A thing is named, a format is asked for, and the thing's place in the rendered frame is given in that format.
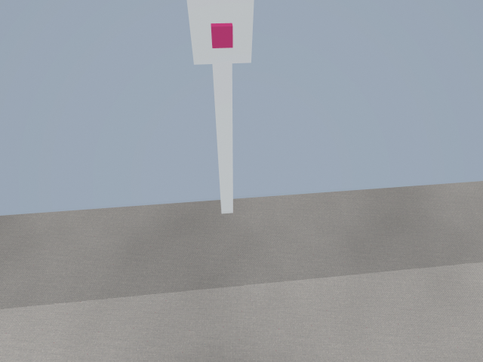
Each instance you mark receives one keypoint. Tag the panel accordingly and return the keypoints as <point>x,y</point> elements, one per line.
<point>240,13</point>

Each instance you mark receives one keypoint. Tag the button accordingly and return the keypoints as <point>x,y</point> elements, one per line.
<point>221,34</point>

